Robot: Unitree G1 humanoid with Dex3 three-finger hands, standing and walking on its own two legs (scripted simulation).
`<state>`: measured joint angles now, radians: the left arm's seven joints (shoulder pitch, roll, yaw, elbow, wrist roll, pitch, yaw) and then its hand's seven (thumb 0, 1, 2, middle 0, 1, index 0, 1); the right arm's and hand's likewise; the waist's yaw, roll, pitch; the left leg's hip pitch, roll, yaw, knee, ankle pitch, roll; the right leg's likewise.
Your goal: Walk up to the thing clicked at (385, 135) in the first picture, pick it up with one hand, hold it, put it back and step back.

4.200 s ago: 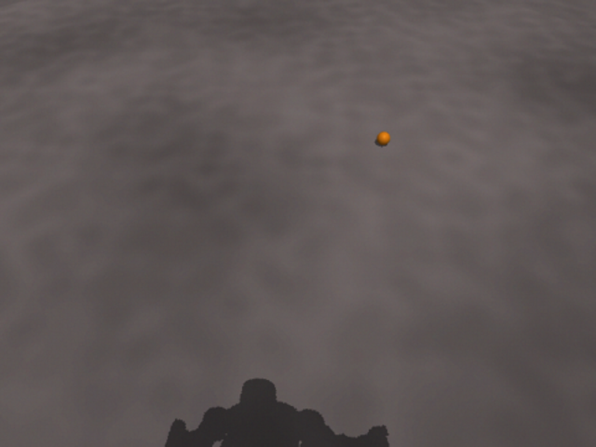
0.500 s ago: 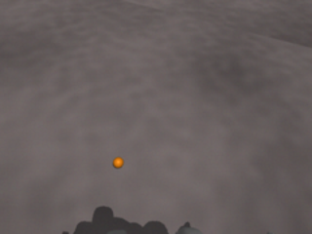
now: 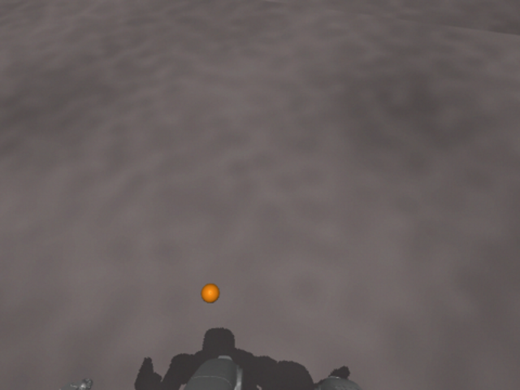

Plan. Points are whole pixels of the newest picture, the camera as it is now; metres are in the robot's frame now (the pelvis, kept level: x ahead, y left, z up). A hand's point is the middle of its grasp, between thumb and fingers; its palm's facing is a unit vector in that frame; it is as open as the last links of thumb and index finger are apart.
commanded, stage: walk up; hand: left
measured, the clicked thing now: (210, 293) +0.49 +0.28 -0.72
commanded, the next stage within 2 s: stand in 1.32 s
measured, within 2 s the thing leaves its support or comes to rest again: neither
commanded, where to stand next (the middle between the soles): +0.11 +0.03 m, yaw +0 degrees
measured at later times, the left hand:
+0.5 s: hand out of the picture +0.10 +0.30 -0.15, palm faces -0.01 -0.93 -0.37, open 7.4 cm
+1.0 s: hand out of the picture +0.12 +0.28 -0.13, palm faces +0.00 -0.93 -0.36, open 7.4 cm
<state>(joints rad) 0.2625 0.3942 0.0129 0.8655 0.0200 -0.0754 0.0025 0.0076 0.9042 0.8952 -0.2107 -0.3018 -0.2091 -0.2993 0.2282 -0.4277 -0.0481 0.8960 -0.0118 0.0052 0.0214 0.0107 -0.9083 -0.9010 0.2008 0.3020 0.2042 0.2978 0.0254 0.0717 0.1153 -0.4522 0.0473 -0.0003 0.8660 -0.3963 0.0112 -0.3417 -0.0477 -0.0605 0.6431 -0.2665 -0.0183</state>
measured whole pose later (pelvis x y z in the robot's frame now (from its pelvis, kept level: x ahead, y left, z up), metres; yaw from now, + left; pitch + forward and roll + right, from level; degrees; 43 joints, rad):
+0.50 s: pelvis +0.02 +0.03 +0.01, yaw +1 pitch -2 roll -1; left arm 0.10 0.38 -0.01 1.09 0.00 -0.03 0.00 0.01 0.91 0.90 -0.21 -0.30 -0.21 -0.30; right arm 0.05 -0.37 0.00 1.07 0.00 0.00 0.02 0.01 -0.91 -0.90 0.20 0.30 0.21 0.30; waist 0.02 0.01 0.08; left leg -0.30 0.04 0.01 0.58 -0.24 -0.01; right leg -0.26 -0.06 -0.05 0.56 -0.26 0.03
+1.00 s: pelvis +0.03 +0.03 +0.02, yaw +1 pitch -2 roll +0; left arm 0.06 0.35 0.00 1.15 0.01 -0.02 -0.01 0.01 0.91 0.90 -0.21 -0.30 -0.21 -0.30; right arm 0.06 -0.37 -0.01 1.16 -0.01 0.01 0.02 0.01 -0.91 -0.90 0.20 0.30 0.20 0.30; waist 0.00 0.02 0.05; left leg -0.19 0.03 0.01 0.37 -0.15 -0.02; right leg -0.16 -0.06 -0.06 0.37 -0.18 0.03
